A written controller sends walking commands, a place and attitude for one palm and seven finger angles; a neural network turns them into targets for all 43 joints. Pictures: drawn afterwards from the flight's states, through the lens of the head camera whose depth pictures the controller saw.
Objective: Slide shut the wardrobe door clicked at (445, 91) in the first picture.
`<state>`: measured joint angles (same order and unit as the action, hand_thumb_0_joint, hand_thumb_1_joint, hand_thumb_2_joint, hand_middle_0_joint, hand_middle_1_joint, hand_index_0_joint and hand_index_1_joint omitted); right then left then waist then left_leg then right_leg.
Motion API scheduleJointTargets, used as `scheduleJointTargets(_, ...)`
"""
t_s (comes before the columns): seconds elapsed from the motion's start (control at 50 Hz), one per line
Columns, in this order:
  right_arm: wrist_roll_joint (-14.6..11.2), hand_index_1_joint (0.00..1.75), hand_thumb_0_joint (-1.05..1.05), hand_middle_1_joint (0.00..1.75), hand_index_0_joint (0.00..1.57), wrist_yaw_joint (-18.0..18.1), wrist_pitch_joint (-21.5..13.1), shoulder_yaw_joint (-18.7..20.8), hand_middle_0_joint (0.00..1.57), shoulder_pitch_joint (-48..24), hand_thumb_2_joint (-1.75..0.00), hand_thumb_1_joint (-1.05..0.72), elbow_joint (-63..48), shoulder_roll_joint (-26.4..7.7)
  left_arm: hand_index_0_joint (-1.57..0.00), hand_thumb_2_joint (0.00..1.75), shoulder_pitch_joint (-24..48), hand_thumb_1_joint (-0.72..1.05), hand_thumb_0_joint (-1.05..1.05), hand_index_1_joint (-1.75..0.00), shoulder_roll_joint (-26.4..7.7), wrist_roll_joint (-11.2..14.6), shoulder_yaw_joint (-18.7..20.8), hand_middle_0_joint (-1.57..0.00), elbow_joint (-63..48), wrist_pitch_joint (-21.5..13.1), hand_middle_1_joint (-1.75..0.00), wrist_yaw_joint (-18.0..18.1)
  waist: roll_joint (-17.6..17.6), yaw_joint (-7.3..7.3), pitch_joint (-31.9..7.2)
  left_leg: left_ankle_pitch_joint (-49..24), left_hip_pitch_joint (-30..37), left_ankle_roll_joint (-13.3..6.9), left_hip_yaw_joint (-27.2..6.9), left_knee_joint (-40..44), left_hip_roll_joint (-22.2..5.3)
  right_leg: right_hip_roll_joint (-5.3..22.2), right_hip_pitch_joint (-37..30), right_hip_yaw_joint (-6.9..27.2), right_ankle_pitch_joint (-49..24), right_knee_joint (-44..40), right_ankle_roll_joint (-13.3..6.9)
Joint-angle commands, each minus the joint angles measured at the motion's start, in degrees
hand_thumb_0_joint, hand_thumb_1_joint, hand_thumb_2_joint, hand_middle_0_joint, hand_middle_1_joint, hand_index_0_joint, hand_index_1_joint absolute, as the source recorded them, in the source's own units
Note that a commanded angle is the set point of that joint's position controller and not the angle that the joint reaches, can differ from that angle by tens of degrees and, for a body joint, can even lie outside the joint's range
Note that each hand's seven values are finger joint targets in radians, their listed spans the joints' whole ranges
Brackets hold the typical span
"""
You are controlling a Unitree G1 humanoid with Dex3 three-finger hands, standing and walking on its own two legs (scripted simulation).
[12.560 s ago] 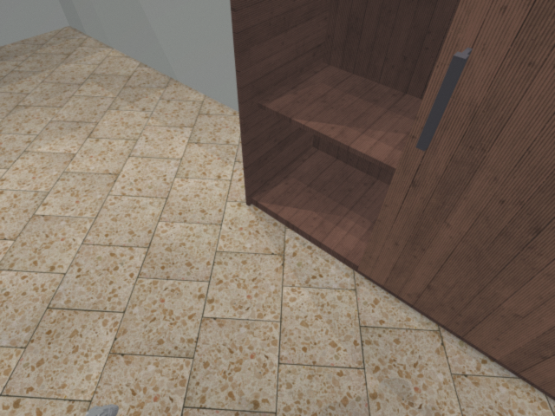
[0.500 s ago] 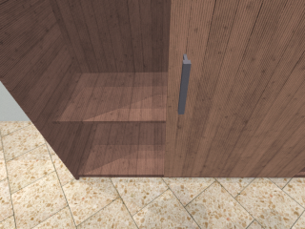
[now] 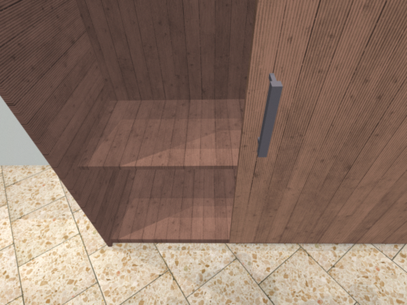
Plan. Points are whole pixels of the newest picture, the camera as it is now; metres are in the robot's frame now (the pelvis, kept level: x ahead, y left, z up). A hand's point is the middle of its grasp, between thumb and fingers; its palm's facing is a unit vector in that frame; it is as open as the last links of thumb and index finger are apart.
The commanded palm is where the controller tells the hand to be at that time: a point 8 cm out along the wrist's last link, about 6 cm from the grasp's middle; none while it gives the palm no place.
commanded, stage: come to a stop and stand still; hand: right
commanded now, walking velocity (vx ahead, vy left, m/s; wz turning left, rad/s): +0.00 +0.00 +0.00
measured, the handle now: (266, 118) +0.54 -0.13 +0.09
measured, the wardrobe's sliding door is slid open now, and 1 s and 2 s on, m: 0.60 0.60 0.60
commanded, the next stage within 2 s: look again from close up in 0.20 s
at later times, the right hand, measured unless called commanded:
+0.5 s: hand out of the picture -0.05 -0.18 -0.17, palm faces +0.03 +0.99 -0.17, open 7.4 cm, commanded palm none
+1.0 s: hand out of the picture -0.07 -0.21 -0.17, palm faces +0.02 +0.99 -0.15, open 7.4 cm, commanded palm none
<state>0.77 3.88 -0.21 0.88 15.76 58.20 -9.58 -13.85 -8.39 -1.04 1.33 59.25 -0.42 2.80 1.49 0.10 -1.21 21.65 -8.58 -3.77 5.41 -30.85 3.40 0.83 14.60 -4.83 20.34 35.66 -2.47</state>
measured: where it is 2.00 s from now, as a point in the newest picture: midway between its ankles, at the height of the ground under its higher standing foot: outside the picture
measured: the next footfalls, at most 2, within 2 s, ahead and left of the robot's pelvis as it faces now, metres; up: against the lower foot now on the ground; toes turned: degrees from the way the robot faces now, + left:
none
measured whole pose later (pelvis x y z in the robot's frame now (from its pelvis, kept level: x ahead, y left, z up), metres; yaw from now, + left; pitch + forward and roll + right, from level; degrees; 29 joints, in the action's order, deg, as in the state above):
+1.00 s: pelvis -0.04 -0.06 +0.01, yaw +2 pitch -1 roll +1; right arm 1.1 3.3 0.0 -0.7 21.7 64.4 -5.7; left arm -19.1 -6.4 -0.6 0.1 65.7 -0.5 2.1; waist 0.5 -0.1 -0.4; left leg 14.4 -9.3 1.3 1.7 -25.0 -1.9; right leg -4.9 10.7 -8.8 10.1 20.9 -7.4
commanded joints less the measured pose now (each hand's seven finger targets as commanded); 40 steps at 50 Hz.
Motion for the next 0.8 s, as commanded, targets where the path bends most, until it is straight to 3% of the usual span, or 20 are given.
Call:
scheduleJointTargets(0.0,0.04,0.30,0.00,0.30,0.20,-0.35,-0.85,0.72,0.20,6.63,-0.90,-0.90,-0.70,-4.77,-0.20,0.90,-3.14,0.90,0.00,-0.30,-4.88,-0.11,0.05,-0.20,-1.18,-0.30,-0.30,0.14,-5.82,0.05,4.10,-29.71,-2.28,3.01,-8.65,7.40,-9.34,6.09,-3.83,5.31,-26.86,-5.63,-0.90)
scheduleJointTargets(0.04,0.15,0.30,0.00,0.30,0.20,-0.43,-0.95,0.58,0.20,6.13,-0.90,-0.90,-0.87,-5.19,-0.20,0.90,-2.88,0.90,0.00,-0.30,-5.58,0.01,0.12,-0.20,-1.45,-0.21,-0.30,0.10,-1.86,0.49,3.63,-32.94,-0.83,2.91,-8.91,7.44,-9.84,5.80,-3.54,5.18,-23.78,-6.70,-0.52)
scheduleJointTargets(0.12,0.18,0.30,0.00,0.30,0.20,-0.61,-1.12,0.46,0.20,6.05,-0.90,-0.90,-0.92,-5.12,-0.20,0.90,-1.96,0.90,0.00,-0.30,-6.39,0.06,0.10,-0.20,-1.26,-0.41,-0.30,-0.09,0.85,0.53,1.17,-31.15,0.82,2.94,-9.01,8.37,-10.05,5.64,-4.95,5.28,-20.59,-8.77,-0.57)
scheduleJointTargets(0.2,0.06,0.30,0.00,0.30,0.20,-0.80,-1.18,0.13,0.20,6.43,-0.90,-0.90,-0.20,-4.66,-0.20,0.90,-1.24,0.90,0.00,-0.30,-6.64,0.08,-0.20,-0.20,-0.34,-0.56,-0.30,-0.33,-0.97,0.26,2.46,-24.14,-0.50,2.22,-9.17,9.73,-9.88,5.73,-5.72,6.13,-18.59,-11.53,-0.80)
scheduleJointTargets(0.38,-0.04,0.30,0.00,0.30,0.20,-0.84,-1.32,-0.42,0.20,8.24,-0.90,-0.90,2.60,-3.72,-0.20,0.90,-2.59,0.90,0.00,-0.30,-6.21,0.30,-0.82,-0.20,2.47,-0.73,-0.30,-0.65,-0.56,-0.04,5.22,-16.06,-1.06,1.82,-9.06,12.11,-10.01,5.53,-4.73,7.24,-13.56,-15.65,-0.96)
scheduleJointTargets(0.5,-0.07,0.30,0.00,0.30,0.20,-0.76,-1.14,-0.75,0.20,9.23,-0.90,-0.90,4.18,-2.83,-0.20,0.90,-4.82,0.90,0.00,-0.30,-5.57,0.34,-1.16,-0.20,4.23,-0.80,-0.30,-0.57,-2.34,-0.07,5.57,-13.24,-0.85,1.69,-8.61,12.44,-9.88,5.73,-4.19,7.58,-12.08,-17.40,-0.88)
scheduleJointTargets(0.78,0.32,0.30,0.00,0.30,0.20,-0.58,-0.53,-0.83,0.20,10.77,-0.90,-0.90,5.47,-0.53,-0.20,0.90,-8.48,0.90,0.00,-0.30,-4.75,0.28,-0.77,-0.20,5.33,-0.79,-0.30,-0.53,-1.50,-0.21,8.10,-9.56,-2.90,2.05,-7.19,10.03,-8.98,7.03,-0.46,10.48,-1.43,-23.12,-0.86)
